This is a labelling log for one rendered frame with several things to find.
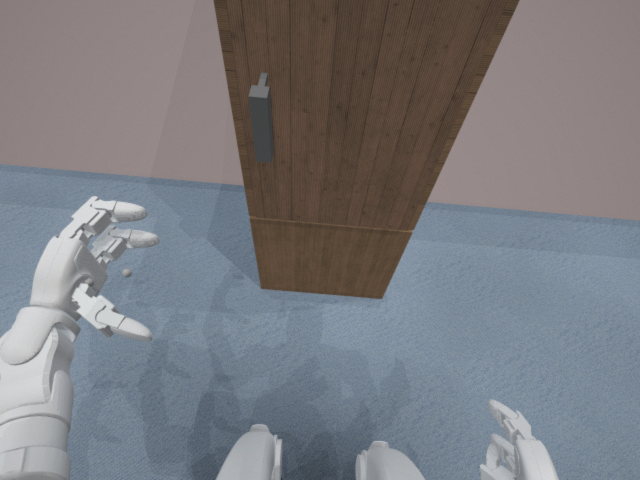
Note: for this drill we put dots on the handle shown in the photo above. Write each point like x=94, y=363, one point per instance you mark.
x=260, y=110

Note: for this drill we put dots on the left robot hand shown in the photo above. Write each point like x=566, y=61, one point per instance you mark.
x=67, y=262

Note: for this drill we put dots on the left robot forearm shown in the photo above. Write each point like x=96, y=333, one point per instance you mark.
x=36, y=395

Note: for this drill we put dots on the right robot thigh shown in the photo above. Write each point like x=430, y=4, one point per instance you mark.
x=385, y=464

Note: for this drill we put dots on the right robot hand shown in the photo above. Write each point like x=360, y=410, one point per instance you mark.
x=528, y=459

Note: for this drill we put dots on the cupboard door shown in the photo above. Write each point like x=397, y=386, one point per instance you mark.
x=364, y=95

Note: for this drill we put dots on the robot left shin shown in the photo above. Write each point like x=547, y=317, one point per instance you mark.
x=259, y=427

